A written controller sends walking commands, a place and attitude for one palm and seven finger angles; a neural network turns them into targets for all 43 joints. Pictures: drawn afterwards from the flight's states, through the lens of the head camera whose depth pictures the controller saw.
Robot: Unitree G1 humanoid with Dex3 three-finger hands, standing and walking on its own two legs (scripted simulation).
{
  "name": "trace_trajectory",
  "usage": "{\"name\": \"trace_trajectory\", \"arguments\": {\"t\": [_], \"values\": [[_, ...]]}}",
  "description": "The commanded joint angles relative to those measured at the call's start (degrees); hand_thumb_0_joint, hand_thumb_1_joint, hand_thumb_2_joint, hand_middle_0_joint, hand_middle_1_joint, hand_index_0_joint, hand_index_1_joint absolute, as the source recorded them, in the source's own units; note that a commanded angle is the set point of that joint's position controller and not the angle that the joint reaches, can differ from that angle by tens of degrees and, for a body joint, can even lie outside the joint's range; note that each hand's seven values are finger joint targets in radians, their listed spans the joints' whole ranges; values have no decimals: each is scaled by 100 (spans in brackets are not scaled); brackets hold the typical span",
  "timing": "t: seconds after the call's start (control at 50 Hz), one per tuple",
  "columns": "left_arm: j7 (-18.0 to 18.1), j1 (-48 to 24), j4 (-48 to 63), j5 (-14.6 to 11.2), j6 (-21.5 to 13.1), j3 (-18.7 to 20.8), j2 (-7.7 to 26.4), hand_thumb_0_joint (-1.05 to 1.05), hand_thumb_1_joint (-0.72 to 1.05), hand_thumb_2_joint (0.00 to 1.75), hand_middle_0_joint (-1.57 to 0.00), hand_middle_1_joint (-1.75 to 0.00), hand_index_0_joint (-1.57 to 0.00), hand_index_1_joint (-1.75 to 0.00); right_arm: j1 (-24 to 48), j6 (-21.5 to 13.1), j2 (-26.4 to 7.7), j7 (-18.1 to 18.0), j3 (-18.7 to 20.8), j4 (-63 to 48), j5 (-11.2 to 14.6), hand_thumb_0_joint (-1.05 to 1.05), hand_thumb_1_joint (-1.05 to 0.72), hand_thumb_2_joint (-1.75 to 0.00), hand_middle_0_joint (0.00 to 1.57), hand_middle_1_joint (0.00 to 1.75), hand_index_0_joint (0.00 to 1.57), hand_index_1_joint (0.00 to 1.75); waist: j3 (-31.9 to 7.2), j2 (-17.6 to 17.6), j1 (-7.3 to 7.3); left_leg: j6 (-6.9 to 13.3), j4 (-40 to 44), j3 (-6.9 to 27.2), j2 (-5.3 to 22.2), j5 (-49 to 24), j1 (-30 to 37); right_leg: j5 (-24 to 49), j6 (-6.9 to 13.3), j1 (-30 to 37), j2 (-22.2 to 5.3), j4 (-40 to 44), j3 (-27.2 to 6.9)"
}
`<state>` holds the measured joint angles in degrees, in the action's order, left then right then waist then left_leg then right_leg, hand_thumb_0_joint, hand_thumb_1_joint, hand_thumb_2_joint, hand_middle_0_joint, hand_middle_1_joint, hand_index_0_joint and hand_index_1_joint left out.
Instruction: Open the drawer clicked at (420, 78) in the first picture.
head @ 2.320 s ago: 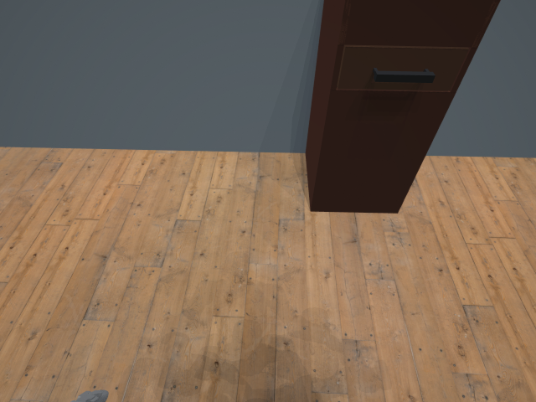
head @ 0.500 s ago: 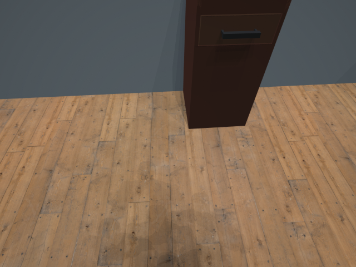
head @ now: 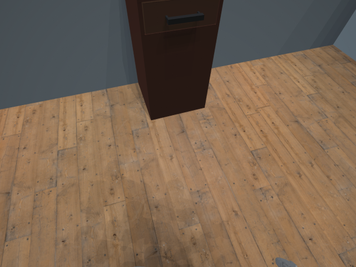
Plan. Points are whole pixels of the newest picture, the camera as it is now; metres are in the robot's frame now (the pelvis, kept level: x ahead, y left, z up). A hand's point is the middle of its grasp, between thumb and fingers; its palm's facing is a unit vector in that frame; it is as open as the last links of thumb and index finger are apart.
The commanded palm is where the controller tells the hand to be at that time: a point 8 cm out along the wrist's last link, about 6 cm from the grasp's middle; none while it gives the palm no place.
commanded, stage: walk to a spot facing it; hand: left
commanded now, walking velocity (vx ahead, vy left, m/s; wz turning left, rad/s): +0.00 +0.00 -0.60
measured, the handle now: (184, 16) +1.18 +0.10 -0.03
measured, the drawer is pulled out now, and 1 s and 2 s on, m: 0.00 0.00 0.00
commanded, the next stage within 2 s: none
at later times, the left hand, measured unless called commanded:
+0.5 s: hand (127, 247) +0.18 +0.15 -0.16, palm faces -0.37 -0.90 -0.23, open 7.4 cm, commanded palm none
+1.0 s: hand (147, 201) +0.31 +0.13 -0.18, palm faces -0.54 -0.82 -0.16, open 7.4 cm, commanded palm none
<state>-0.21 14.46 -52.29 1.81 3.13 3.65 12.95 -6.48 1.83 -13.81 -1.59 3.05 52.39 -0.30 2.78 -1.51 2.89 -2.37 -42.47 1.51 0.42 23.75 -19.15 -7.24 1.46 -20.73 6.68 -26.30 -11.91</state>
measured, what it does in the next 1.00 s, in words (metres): walks ahead, turning right: left foot, then right foot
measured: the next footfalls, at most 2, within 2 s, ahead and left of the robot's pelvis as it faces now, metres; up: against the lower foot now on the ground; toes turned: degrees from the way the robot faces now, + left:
left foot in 0.06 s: +0.01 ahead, +0.14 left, +0.00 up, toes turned -3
right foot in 0.48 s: -0.02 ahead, -0.13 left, +0.00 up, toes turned -25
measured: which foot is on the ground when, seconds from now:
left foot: up 0.00-0.04, down 0.06-0.48, up 0.50-0.82, down 0.84-1.00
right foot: down 0.00-0.06, up 0.08-0.46, down 0.48-0.84, up 0.86-1.00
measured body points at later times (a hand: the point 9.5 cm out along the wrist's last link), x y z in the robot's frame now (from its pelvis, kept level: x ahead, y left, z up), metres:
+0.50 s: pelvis -0.01 +0.00 -0.02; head +0.03 -0.02 +0.43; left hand +0.20 +0.20 -0.15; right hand -0.09 -0.25 -0.16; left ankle -0.03 +0.14 -0.73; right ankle -0.05 -0.11 -0.74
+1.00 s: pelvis +0.17 -0.02 +0.00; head +0.20 +0.00 +0.45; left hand +0.34 +0.17 -0.17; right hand +0.08 -0.25 -0.13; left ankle +0.23 +0.05 -0.74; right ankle +0.04 -0.10 -0.63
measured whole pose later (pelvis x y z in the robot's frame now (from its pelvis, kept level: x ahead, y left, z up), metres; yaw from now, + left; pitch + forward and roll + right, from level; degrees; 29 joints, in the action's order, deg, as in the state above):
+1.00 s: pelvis +0.17 -0.02 +0.00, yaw -37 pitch -1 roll -2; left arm -2.4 16.1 -58.1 2.1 1.6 5.4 14.5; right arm -15.7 -4.6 -9.0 -0.6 0.8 54.0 -2.0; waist 2.0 -2.8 0.7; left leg 1.1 -31.7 -12.4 6.6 16.6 -14.0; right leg -18.4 0.4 -26.1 -1.3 -71.0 1.2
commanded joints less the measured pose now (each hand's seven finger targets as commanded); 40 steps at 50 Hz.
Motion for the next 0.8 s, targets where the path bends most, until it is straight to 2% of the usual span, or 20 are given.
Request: {"name": "trace_trajectory", "arguments": {"t": [0.0, 0.02, 0.04, 0.06, 0.08, 0.1, 0.14, 0.26, 0.36, 0.4, 0.42, 0.44, 0.46, 0.48, 0.5, 0.52, 0.56, 0.62, 0.74, 0.78], "values": [[76, -359, 541, -64, -83, 291, 1109, 0, 90, 90, -20, -30, -20, -30, -994, -246, -590, -117, 143, -227, 63, 0, -90, -90, 20, 30, 20, 30, -1022, -550, -533, 218, 2115, 59, 103, -759, 1630, 187, 238, -103, -986, 157, -1408], [21, -369, 674, -110, -65, 243, 785, 0, 90, 90, -20, -30, -20, -30, -1035, -288, -1009, -134, 215, -281, 0, 0, -90, -90, 20, 30, 20, 30, -884, 649, -556, 578, 2848, 1217, 1157, -280, 2230, -904, -66, -1224, -281, -757, -679], [-44, -309, 757, -84, -77, 240, 652, 0, 90, 90, -20, -30, -20, -30, -649, -244, -1401, -113, 274, -465, -42, 0, -90, -90, 20, 30, 20, 30, -523, 1778, -397, 1002, 3110, 2172, 2499, -649, 1805, -2318, -358, -1869, 31, -2329, 446], [-42, -439, 763, -18, -55, 324, 863, 0, 90, 90, -20, -30, -20, -30, -339, -237, -1300, -114, 235, -579, -55, 0, -90, -90, 20, 30, 20, 30, -281, 1597, -372, 1328, 3043, 2313, 2806, -1104, 943, -2288, -504, -1720, -394, -3390, 436], [-89, -442, 602, 31, -51, 400, 1001, 0, 90, 90, -20, -30, -20, -30, -81, -254, -936, -114, 146, -602, -94, 0, -90, -90, 20, 30, 20, 30, -82, 1007, -203, 1234, 2848, 1595, 2248, -1619, 529, -1892, -547, -1442, -455, -4041, 468], [-139, -242, 539, 17, -35, 378, 875, 0, 90, 90, -20, -30, -20, -30, 110, -272, -853, -109, 108, -665, -114, 0, -90, -90, 20, 30, 20, 30, -68, 792, -42, 1131, 2664, 913, 1874, -1996, 535, -1675, -569, -1407, -504, -4428, 668], [-193, -277, 547, -22, -1, 279, 683, 0, 90, 90, -20, -30, -20, -30, -60, -294, -808, -96, 115, -642, -116, 0, -90, -90, 20, 30, 20, 30, -79, 1030, -117, 1024, 2373, 205, 1492, -2744, 951, -1559, -605, -1493, -606, -4274, 937], [-232, -998, 765, -57, 20, 175, 552, 0, 90, 90, -20, -30, -20, -30, -908, -282, -965, -52, 206, -364, -117, 0, -90, -90, 20, 30, 20, 30, -88, 1118, -516, 1112, 2192, -86, 1772, -3571, 1601, -1627, -624, -1202, -869, -2894, 1367], [-334, -1237, 806, -33, -68, 126, 491, 0, 90, 90, -20, -30, -20, -30, -1097, -286, -1161, 27, 263, -170, -158, 0, -90, -90, 20, 30, 20, 30, -220, 1324, -646, 962, 2212, -319, 2047, -1878, 1494, -1964, -419, -389, -803, -1587, 1804], [-343, -1044, 729, -21, -141, 145, 496, 0, 90, 90, -20, -30, -20, -30, -1117, -299, -1137, 42, 247, -105, -162, 0, -90, -90, 20, 30, 20, 30, -220, 1163, -494, 737, 1797, -553, 1979, -1616, 1178, -1636, -288, 306, -679, -796, 1950], [-312, -458, 531, -16, -198, 183, 588, 0, 90, 90, -20, -30, -20, -30, -1029, -295, -1117, 56, 226, -125, -143, 0, -90, -90, 20, 30, 20, 30, -471, 863, -174, 488, 937, -869, 1782, -1504, 768, -1149, -147, 1282, -580, -72, 2014], [-234, 324, 290, 15, -290, 291, 1167, 0, 90, 90, -20, -30, -20, -30, -1054, -292, -844, 126, 147, -229, -51, 0, -90, -90, 20, 30, 20, 30, -965, -446, 178, 112, -671, -1511, 1423, -971, -634, -1517, 278, 3035, -1559, 508, 812], [-103, 1002, 119, -47, -314, 450, 1868, 0, 90, 90, -20, -30, -20, -30, -438, -282, -421, 179, -4, -665, -57, 0, -90, -90, 20, 30, 20, 30, -931, -1896, 546, -159, -2312, -1323, 590, 1378, -2469, -780, 982, 3569, -3040, 1035, -1793], [14, 1147, 102, -140, -299, 453, 1854, 0, 90, 90, -20, -30, -20, -30, 45, -263, -734, 135, 33, -837, -87, 0, -90, -90, 20, 30, 20, 30, -779, -1204, 640, -63, -2558, -402, 816, 1184, -2690, -1363, 1274, 2996, -3133, 1211, -1945], [20, 778, 162, -101, -319, 414, 1715, 0, 90, 90, -20, -30, -20, -30, 322, -282, -658, 172, 65, -828, -80, 0, -90, -90, 20, 30, 20, 30, -284, -1019, 515, -64, -2719, -311, 885, 774, -2764, -2295, 1244, 2413, -2837, 1418, -1874], [25, 391, 256, -79, -351, 329, 1452, 0, 90, 90, -20, -30, -20, -30, 242, -293, -724, 201, 93, -756, -123, 0, -90, -90, 20, 30, 20, 30, 98, -842, 284, -83, -2522, -253, 957, 387, -2598, -2503, 1145, 1798, -2650, 1467, -1506], [16, -169, 355, -32, -418, 235, 1207, 0, 90, 90, -20, -30, -20, -30, -309, -269, -595, 246, 121, -476, -150, 0, -90, -90, 20, 30, 20, 30, 62, -571, -175, -184, -1920, -433, 897, -101, -1722, -1685, 895, 1117, -2183, 1319, -494], [-21, -41, 232, -42, -532, 215, 1187, 0, 90, 90, -20, -30, -20, -30, -490, -275, -483, 280, 122, -412, -130, 0, -90, -90, 20, 30, 20, 30, 103, -684, -266, -260, -1333, -618, 760, -641, -1465, -1072, 840, 902, -1901, 1340, -167], [-30, 95, 42, -32, -545, 250, 1237, 0, 90, 90, -20, -30, -20, -30, -325, -446, -408, 301, 105, -555, -71, 0, -90, -90, 20, 30, 20, 30, 98, -829, -232, -159, 230, -779, 472, -769, -581, -736, 746, 833, -1807, 1011, -270], [-14, -168, 44, -42, -522, 272, 1146, 0, 90, 90, -20, -30, -20, -30, -1071, -508, -532, 233, 159, -315, -68, 0, -90, -90, 20, 30, 20, 30, -58, -470, -637, -129, 1027, -820, 393, -1089, 833, -853, 543, 215, -1587, 408, -152]]}}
